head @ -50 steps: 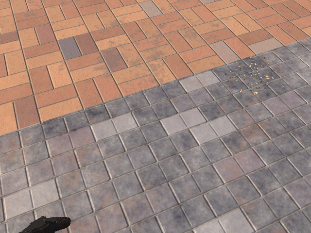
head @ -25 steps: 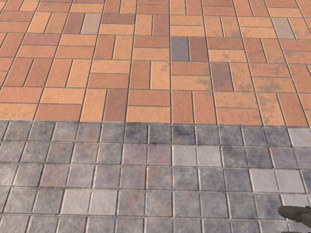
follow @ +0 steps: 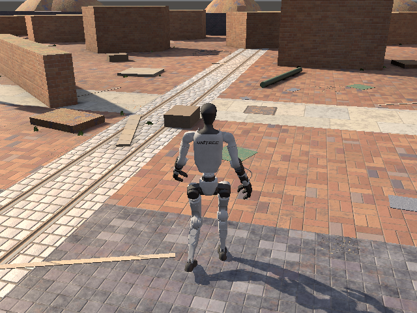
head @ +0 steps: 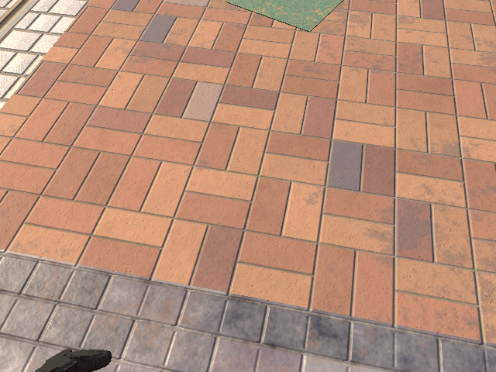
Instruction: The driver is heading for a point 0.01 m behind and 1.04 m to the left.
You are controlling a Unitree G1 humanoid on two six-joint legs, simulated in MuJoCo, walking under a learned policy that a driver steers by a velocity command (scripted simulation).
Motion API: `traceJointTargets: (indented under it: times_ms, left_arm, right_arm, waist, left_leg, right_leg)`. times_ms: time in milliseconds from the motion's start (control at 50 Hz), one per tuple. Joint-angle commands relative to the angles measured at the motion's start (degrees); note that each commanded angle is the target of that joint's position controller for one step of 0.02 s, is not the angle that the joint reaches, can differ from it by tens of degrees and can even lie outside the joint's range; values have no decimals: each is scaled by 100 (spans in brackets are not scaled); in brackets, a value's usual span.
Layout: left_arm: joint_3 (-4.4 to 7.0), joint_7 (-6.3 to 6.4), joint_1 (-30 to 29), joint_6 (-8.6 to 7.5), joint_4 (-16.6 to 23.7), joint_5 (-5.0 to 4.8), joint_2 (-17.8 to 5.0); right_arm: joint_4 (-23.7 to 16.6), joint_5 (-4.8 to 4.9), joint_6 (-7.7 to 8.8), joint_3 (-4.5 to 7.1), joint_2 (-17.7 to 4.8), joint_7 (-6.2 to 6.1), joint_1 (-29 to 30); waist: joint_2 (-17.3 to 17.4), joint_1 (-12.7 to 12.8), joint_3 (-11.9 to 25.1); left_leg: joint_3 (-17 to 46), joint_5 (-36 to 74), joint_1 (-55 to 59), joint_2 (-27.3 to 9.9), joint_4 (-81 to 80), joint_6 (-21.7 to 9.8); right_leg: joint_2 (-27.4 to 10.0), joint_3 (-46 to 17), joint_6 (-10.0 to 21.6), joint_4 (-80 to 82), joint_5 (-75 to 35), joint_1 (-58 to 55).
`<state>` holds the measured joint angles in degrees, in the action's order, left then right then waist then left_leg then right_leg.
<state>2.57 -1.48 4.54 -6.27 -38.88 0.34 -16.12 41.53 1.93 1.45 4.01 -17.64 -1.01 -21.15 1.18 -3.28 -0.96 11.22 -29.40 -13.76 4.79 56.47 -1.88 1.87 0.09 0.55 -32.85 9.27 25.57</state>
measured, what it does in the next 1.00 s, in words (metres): walks ahead, turning left: left foot, then right foot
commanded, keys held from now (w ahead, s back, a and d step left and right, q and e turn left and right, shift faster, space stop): w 0.48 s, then w+q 0.02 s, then q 0.32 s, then w+q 0.18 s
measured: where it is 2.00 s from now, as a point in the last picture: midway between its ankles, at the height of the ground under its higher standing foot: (115, 273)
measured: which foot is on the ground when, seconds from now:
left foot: up 0.00-0.42, down 0.44-0.88, up 0.90-1.00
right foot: down 0.00-0.44, up 0.46-0.86, down 0.88-1.00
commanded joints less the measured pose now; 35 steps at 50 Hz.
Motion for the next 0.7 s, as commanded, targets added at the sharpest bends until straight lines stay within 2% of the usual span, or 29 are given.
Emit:
traceJointTargets:
  times_ms: [20, 40, 60, 100, 180, 240, 300, 360, 380, 400, 420, 440, 460, 480, 500, 520, 540, 560, 580, 620, 660, 700]
  left_arm:
    - [274, 42, 1150, 51, 50, 11, -787]
    - [236, 41, 997, 69, -9, 49, -678]
    - [195, 52, 930, 51, -53, 86, -582]
    - [178, 49, 936, 4, -154, 25, -489]
    - [261, 54, 1110, -16, -375, -76, -801]
    - [278, 74, 1233, 55, -489, -123, -938]
    - [290, 78, 1584, 128, -668, -174, -1050]
    - [311, 95, 1746, 228, -823, -223, -1144]
    - [321, 110, 1720, 264, -849, -234, -1196]
    - [320, 130, 1630, 294, -855, -253, -1228]
    - [272, 149, 1659, 309, -864, -236, -1124]
    - [144, 169, 1618, 289, -728, -99, -861]
    - [-74, 146, 2138, 184, -506, -21, -179]
    - [36, 124, 1878, 69, -570, -147, -683]
    - [127, 92, 1400, -12, -379, -265, -969]
    - [117, 110, 1110, -46, -327, -213, -927]
    - [134, 132, 1013, -46, -326, -73, -891]
    - [149, 128, 1097, 3, -346, -7, -860]
    - [130, 123, 1201, 62, -357, 8, -744]
    - [92, 150, 1191, 187, -321, 28, -560]
    - [48, 190, 862, 264, -197, 62, -465]
    - [24, 184, 466, 302, -95, 55, -440]
  right_arm:
    - [-577, -34, 90, 128, -803, -29, 306]
    - [-642, -111, 111, 125, -708, -18, 562]
    - [-649, -90, 115, 120, -580, 13, 556]
    - [-586, -50, 92, 76, -359, 48, 464]
    - [-720, -162, 127, -51, -127, 104, 996]
    - [-792, -138, 220, -126, -34, 201, 1540]
    - [-899, -87, 261, -139, -68, 273, 2041]
    - [-1003, -67, 282, -97, -212, 331, 2263]
    - [-979, -81, 289, -59, -295, 340, 2140]
    - [-861, -113, 291, 19, -421, 329, 1731]
    - [-591, -142, 276, 161, -664, 288, 940]
    - [-378, -182, 240, 294, -1036, 215, -74]
    - [-308, -215, 204, 378, -1601, 183, -350]
    - [-308, -132, 219, 258, -1105, 192, -398]
    - [-304, -115, 256, 161, -883, 209, -48]
    - [-341, -145, 271, 106, -735, 218, 334]
    - [-375, -194, 275, 69, -608, 237, 676]
    - [-410, -242, 283, 32, -478, 239, 875]
    - [-406, -250, 286, 38, -469, 228, 969]
    - [-342, -215, 302, 109, -662, 185, 1034]
    - [-270, -181, 262, 195, -889, 112, 1021]
    - [-180, -125, 181, 234, -957, 44, 869]
  waist:
    - [-609, 751, 523]
    - [-491, 671, 181]
    - [-636, 526, 78]
    - [-777, 421, 68]
    - [-546, 468, -35]
    - [-543, 649, -116]
    - [-565, 819, -192]
    - [-645, 745, -260]
    - [-675, 611, -182]
    - [-653, 314, 68]
    - [-549, -60, 567]
    - [-120, -490, 1320]
    - [1375, -146, 1930]
    - [1066, -365, 2020]
    - [905, -294, 1187]
    - [591, -123, 731]
    - [352, 82, 437]
    - [340, 300, 392]
    - [331, 442, 425]
    - [263, 567, 405]
    - [288, 538, 360]
    - [319, 400, 411]
  left_leg:
    - [-225, 567, -3042, -575, 1847, 129]
    - [-230, 829, -2906, -702, 1566, 116]
    - [-225, 1004, -2632, -833, 1339, 87]
    - [-362, 1070, -2376, -889, 893, 86]
    - [-598, 1735, -2553, -1039, -379, 174]
    - [-868, 2587, -2207, -994, -1466, 195]
    - [-1048, 2890, -1882, -851, -2107, 183]
    - [-1079, 2540, -1735, -755, -2515, -13]
    - [-1151, 2400, -1445, -672, -2650, -106]
    - [-1285, 2442, -748, -531, -2884, -234]
    - [-1377, 2490, 426, -399, -2990, -390]
    - [-458, 2458, 2055, -1222, -2806, -708]
    - [2282, 1466, 3666, -2618, -3340, -1606]
    - [3018, 747, 3562, -2684, -3832, -1713]
    - [2250, 991, 2983, -2416, -3914, -1503]
    - [1549, 2124, 2244, -2147, -3943, -1383]
    - [1068, 3385, 1567, -1945, -3986, -1314]
    - [704, 4396, 1111, -1776, -4030, -1272]
    - [515, 4987, 819, -1713, -4083, -1297]
    - [153, 5753, 351, -1635, -4147, -1397]
    - [-104, 5824, 65, -1483, -4114, -1324]
    - [-220, 5535, -29, -1297, -4011, -1137]
  right_leg:
    - [-2133, -3174, 987, 1745, 1941, -3097]
    - [-1903, -2619, 989, 1842, 1212, -2509]
    - [-1712, -2180, 960, 1956, 706, -2153]
    - [-1519, -1628, 1023, 2163, 158, -1932]
    - [-1599, -1080, 1232, 2457, -683, -2000]
    - [-1412, -537, 1087, 2504, -970, -1939]
    - [-1477, -379, 1009, 2446, -1028, -2068]
    - [-1725, -411, 899, 2228, -1369, -2497]
    - [-1752, -365, 838, 2011, -1843, -2588]
    - [-1643, -172, 721, 1490, -2678, -2555]
    - [-1376, 83, 570, 531, -3218, -2281]
    - [-1121, 300, 336, -1045, -2079, -1228]
    - [-94, 325, -43, -3110, 1614, 981]
    - [-206, -472, -19, -3906, 2393, 1680]
    - [-491, -433, 56, -4003, 1956, 2103]
    - [-686, -306, 44, -3763, 1484, 1935]
    - [-787, -278, -38, -3424, 1226, 1640]
    - [-867, -319, -108, -3197, 1105, 1211]
    - [-844, -308, -197, -2989, 1063, 899]
    - [-707, -200, -381, -2464, 927, 574]
    - [-556, -162, -449, -1761, 436, 417]
    - [-370, -173, -439, -1031, -301, 170]
Keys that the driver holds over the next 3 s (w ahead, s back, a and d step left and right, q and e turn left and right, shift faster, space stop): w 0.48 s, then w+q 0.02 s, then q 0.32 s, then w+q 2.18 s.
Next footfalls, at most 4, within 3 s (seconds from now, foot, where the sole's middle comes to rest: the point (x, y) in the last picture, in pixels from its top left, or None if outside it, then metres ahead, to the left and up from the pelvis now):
0.44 left None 0.37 0.16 -0.76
0.88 right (251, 331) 0.59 -0.01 -0.76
1.38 left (128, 340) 0.58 0.32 -0.76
1.88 right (109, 225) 0.96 0.42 -0.76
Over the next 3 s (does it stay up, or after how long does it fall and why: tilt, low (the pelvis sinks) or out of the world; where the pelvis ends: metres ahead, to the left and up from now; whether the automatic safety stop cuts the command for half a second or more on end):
stays up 1.03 0.94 0.01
